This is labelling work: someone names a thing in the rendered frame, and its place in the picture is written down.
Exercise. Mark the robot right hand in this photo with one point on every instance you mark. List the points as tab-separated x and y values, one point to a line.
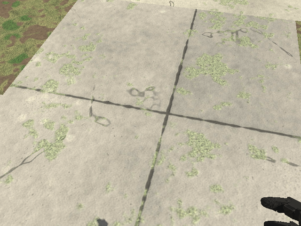
289	206

